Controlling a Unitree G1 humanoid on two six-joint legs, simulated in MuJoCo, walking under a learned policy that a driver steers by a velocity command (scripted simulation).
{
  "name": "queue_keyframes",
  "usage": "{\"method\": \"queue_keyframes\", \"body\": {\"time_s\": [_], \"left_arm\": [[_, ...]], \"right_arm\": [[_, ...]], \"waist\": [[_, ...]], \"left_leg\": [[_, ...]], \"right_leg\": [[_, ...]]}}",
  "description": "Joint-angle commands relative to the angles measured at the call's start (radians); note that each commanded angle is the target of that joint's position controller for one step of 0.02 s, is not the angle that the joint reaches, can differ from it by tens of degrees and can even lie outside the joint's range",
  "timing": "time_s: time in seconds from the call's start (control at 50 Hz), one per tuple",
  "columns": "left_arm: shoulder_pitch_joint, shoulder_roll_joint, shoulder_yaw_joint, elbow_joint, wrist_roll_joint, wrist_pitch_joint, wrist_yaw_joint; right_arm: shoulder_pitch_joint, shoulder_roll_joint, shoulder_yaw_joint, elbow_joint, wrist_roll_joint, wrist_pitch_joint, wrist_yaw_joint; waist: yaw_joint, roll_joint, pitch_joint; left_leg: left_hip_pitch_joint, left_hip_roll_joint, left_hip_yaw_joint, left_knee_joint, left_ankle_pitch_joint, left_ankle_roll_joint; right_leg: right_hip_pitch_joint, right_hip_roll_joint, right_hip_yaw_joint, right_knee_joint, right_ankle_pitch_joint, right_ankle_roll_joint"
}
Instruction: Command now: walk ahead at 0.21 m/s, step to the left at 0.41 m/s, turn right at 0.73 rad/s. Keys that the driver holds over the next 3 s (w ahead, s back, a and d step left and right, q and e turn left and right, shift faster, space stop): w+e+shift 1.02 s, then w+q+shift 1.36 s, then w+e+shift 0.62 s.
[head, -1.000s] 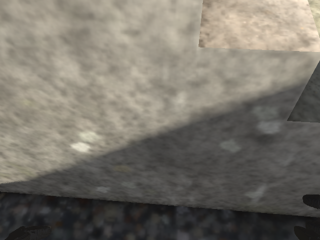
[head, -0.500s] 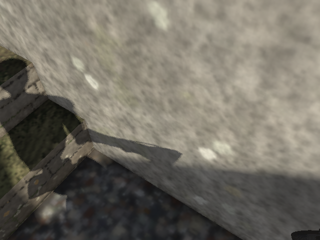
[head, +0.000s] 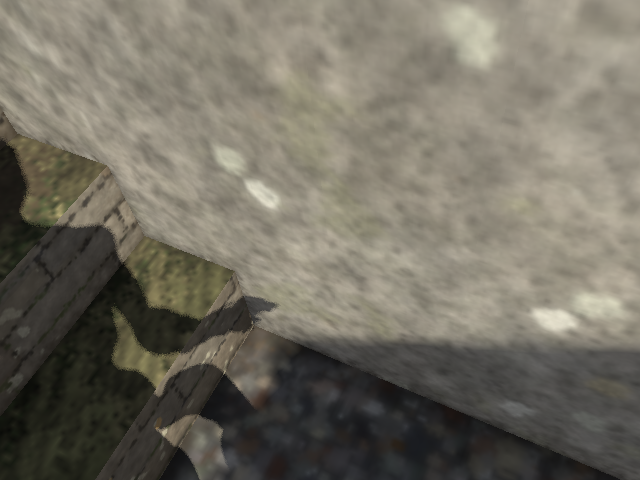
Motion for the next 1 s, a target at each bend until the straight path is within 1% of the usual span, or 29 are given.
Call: {"method": "queue_keyframes", "body": {"time_s": [0.02, 0.04, 0.08, 0.12, 0.14, 0.2, 0.26, 0.3, 0.32, 0.34, 0.36, 0.4, 0.44, 0.56, 0.7, 0.72, 0.74, 0.76, 0.78, 0.82, 0.84, 0.86, 0.88, 0.9, 0.92, 0.94, 0.96, 0.98, 1.0], "left_arm": [[0.161, 0.275, 0.06, -0.051, -0.008, -0.023, -0.01], [0.053, 0.261, 0.05, -0.085, 0.002, -0.025, -0.001], [-0.022, 0.232, 0.039, -0.122, -0.001, 0.015, 0.016], [-0.064, 0.256, 0.051, -0.153, 0.026, 0.057, 0.028], [-0.057, 0.259, 0.054, -0.155, 0.031, 0.071, 0.025], [-0.079, 0.247, 0.063, -0.167, -0.006, 0.089, 0.024], [-0.132, 0.246, 0.064, -0.144, -0.019, 0.1, 0.019], [-0.175, 0.166, 0.043, -0.15, -0.014, 0.085, 0.013], [-0.225, 0.073, 0.021, -0.172, 0.011, 0.088, 0.004], [-0.12, 0.036, 0.011, -0.185, 0.019, 0.07, -0.022], [-0.076, 0.112, 0.025, -0.194, -0.005, 0.052, -0.046], [-0.1, 0.211, 0.068, -0.144, -0.035, 0.07, -0.055], [-0.135, 0.22, 0.08, -0.143, -0.017, 0.094, -0.051], [-0.303, 0.091, 0.05, -0.243, 0.001, 0.094, -0.03], [-0.328, 0.035, 0.027, -0.275, 0.009, 0.088, -0.069], [0.038, 0.039, 0.036, -0.083, 0.068, 0.102, -0.159], [-0.008, 0.01, 0.037, -0.094, 0.074, 0.09, -0.181], [-0.353, 0.058, 0.052, -0.245, -0.026, 0.078, -0.11], [-0.331, 0.025, 0.041, -0.255, -0.02, 0.069, -0.082], [-0.174, 0.069, 0.071, -0.169, -0.004, 0.068, -0.065], [-0.037, 0.134, 0.098, -0.126, -0.017, 0.072, -0.063], [0.06, 0.281, 0.139, -0.112, 0.0, 0.073, -0.063], [0.109, 0.238, 0.106, -0.072, 0.051, 0.078, -0.143], [0.015, 0.223, 0.101, -0.09, 0.067, 0.079, -0.164], [-0.127, 0.208, 0.093, -0.112, 0.069, 0.088, -0.175], [-0.276, 0.157, 0.08, -0.229, 0.009, 0.074, -0.128], [-0.136, 0.058, 0.047, -0.126, 0.034, 0.061, -0.193], [-0.239, 0.095, 0.051, -0.166, 0.037, 0.063, -0.231], [-0.425, 0.128, 0.058, -0.31, -0.01, 0.061, -0.173]], "right_arm": [[-0.048, -0.127, -0.021, -0.17, 0.019, -0.036, 0.002], [-0.103, -0.177, -0.029, -0.182, 0.036, -0.031, 0.001], [-0.095, -0.163, -0.024, -0.188, -0.007, -0.002, 0.011], [-0.063, -0.087, -0.001, -0.177, -0.014, 0.006, 0.046], [-0.076, -0.047, 0.007, -0.176, 0.005, 0.006, 0.044], [-0.099, -0.033, 0.008, -0.147, 0.018, -0.028, 0.031], [-0.059, -0.054, -0.013, -0.135, 0.037, -0.05, 0.02], [0.028, -0.077, -0.034, -0.101, 0.043, -0.056, 0.002], [0.175, -0.123, -0.045, -0.065, 0.037, -0.063, -0.001], [0.183, -0.252, -0.065, -0.071, 0.008, -0.085, -0.019], [0.152, -0.306, -0.087, -0.058, -0.009, -0.109, -0.017], [-0.046, -0.192, -0.061, -0.066, 0.015, -0.098, -0.035], [-0.127, -0.138, -0.042, -0.076, 0.042, -0.066, -0.08], [-0.019, -0.167, -0.04, -0.018, 0.043, -0.025, -0.123], [0.016, -0.234, -0.079, 0.047, 0.055, -0.03, -0.085], [0.111, 0.052, -0.012, -0.037, 0.047, -0.091, -0.018], [0.088, 0.009, -0.026, -0.033, 0.048, -0.112, 0.013], [-0.015, -0.316, -0.116, 0.063, 0.041, -0.05, -0.029], [0.012, -0.331, -0.125, 0.066, 0.042, -0.019, -0.057], [0.018, -0.243, -0.101, 0.084, 0.053, 0.008, -0.076], [0.015, -0.19, -0.085, 0.076, 0.046, 0.006, -0.066], [-0.126, -0.135, -0.062, -0.021, 0.017, -0.009, -0.067], [-0.063, -0.079, -0.047, 0.034, 0.047, 0.01, -0.046], [-0.013, -0.098, -0.046, 0.067, 0.066, 0.011, -0.041], [0.056, -0.156, -0.061, 0.122, 0.065, -0.002, -0.04], [0.099, -0.193, -0.069, 0.111, 0.074, -0.034, -0.081], [0.229, -0.09, -0.064, 0.092, -0.003, -0.124, -0.008], [0.206, -0.086, -0.06, 0.084, -0.013, -0.144, 0.029], [0.162, -0.242, -0.093, 0.193, 0.082, -0.109, -0.071]], "waist": [[0.043, -0.307, -0.303], [0.005, -0.174, -0.117], [-0.024, -0.044, -0.067], [-0.037, -0.097, -0.074], [-0.032, -0.138, -0.09], [0.023, -0.123, -0.098], [0.006, -0.214, -0.1], [-0.025, -0.165, -0.094], [-0.066, -0.025, -0.12], [-0.004, 0.158, -0.221], [0.044, 0.276, -0.382], [0.092, 0.213, -0.225], [0.087, 0.171, -0.179], [0.013, 0.125, -0.18], [-0.016, 0.135, -0.165], [0.017, 0.052, -0.278], [0.008, 0.093, -0.188], [-0.02, 0.132, -0.118], [0.0, 0.099, -0.115], [0.045, 0.017, -0.159], [0.091, -0.058, -0.19], [0.14, -0.323, -0.185], [0.157, -0.231, -0.285], [0.104, -0.239, -0.299], [0.03, -0.205, -0.257], [-0.029, -0.246, -0.231], [-0.109, -0.204, -0.267], [-0.132, -0.138, -0.184], [-0.092, -0.12, -0.121]], "left_leg": [[-0.554, -0.009, -0.41, 0.749, -0.158, -0.159], [-0.61, 0.018, -0.395, 0.798, -0.075, -0.151], [-0.532, 0.068, -0.333, 0.699, 0.003, -0.152], [-0.336, 0.056, -0.243, 0.454, 0.11, -0.117], [-0.272, 0.07, -0.227, 0.342, 0.137, -0.105], [-0.168, 0.072, -0.186, -0.007, 0.151, -0.105], [0.03, 0.04, -0.141, -0.28, 0.222, -0.106], [0.189, 0.06, -0.129, -0.464, 0.294, -0.069], [0.4, 0.22, -0.293, -0.46, 0.505, 0.006], [0.389, 0.536, -0.649, -0.409, 1.087, 0.063], [0.344, 0.585, -0.793, -0.518, 0.854, 0.168], [0.201, 0.466, -0.493, -0.552, 0.479, 0.154], [0.081, 0.376, -0.317, -0.57, 0.358, 0.121], [0.167, 0.395, -0.198, -0.6, 0.351, 0.134], [0.257, 0.444, -0.088, -0.621, 0.397, 0.112], [0.383, 0.594, -0.166, -0.618, 0.486, 0.29], [0.342, 0.613, -0.164, -0.609, 0.518, 0.311], [0.22, 0.422, -0.02, -0.6, 0.454, 0.108], [0.213, 0.407, 0.042, -0.572, 0.457, 0.049], [0.188, 0.361, 0.112, -0.444, 0.512, -0.03], [0.007, 0.299, 0.145, -0.259, 0.363, -0.085], [-0.391, 0.177, 0.102, 0.004, -0.083, -0.157], [-0.39, 0.163, 0.023, 0.298, -0.23, -0.134], [-0.431, 0.15, -0.037, 0.407, -0.203, -0.118], [-0.372, 0.181, -0.089, 0.367, -0.113, -0.093], [-0.228, 0.141, -0.202, 0.221, -0.065, -0.049], [-0.097, 0.162, -0.129, 0.243, -0.009, 0.054], [-0.017, 0.19, -0.131, 0.141, 0.018, 0.102], [-0.052, 0.097, -0.139, -0.252, 0.075, 0.047]], "right_leg": [[0.5, -0.483, 1.006, -0.459, 0.209, -0.274], [0.335, -0.464, 0.896, -0.46, 0.121, -0.221], [0.188, -0.346, 0.636, -0.38, 0.303, -0.134], [0.046, -0.204, 0.442, -0.398, 0.305, -0.05], [0.028, -0.176, 0.402, -0.414, 0.253, -0.025], [0.088, -0.117, 0.365, -0.377, 0.225, 0.023], [0.038, -0.096, 0.361, -0.34, 0.173, 0.069], [-0.073, -0.018, 0.33, -0.192, 0.057, 0.112], [-0.337, 0.085, 0.232, 0.196, -0.205, 0.168], [-0.492, 0.102, 0.287, 0.515, -0.316, 0.186], [-0.407, 0.039, 0.356, 0.637, -0.284, 0.19], [-0.412, -0.032, 0.296, 0.752, -0.136, 0.236], [-0.303, -0.035, 0.215, 0.788, -0.054, 0.263], [-0.315, -0.032, 0.158, 0.522, 0.003, 0.223], [-0.151, -0.087, 0.106, 0.093, -0.11, 0.158], [-0.072, -0.123, 0.181, 0.104, -0.068, 0.157], [-0.101, -0.138, 0.172, 0.114, -0.12, 0.156], [-0.081, -0.064, 0.048, -0.013, -0.129, 0.137], [-0.025, -0.022, -0.004, -0.153, -0.062, 0.117], [0.122, 0.046, -0.043, -0.293, 0.097, 0.063], [0.333, -0.016, 0.114, -0.305, 0.45, 0.016], [0.523, -0.177, 0.506, -0.25, 0.914, -0.119], [0.549, -0.165, 0.452, -0.248, 1.095, -0.241], [0.529, -0.167, 0.423, -0.258, 1.028, -0.266], [0.406, -0.135, 0.363, -0.243, 0.958, -0.21], [0.18, -0.081, 0.429, -0.282, 0.76, -0.207], [0.146, -0.129, 0.485, -0.334, 0.779, -0.178], [0.004, -0.139, 0.49, -0.324, 0.741, -0.146], [0.096, 0.03, 0.35, -0.323, 0.63, -0.055]]}}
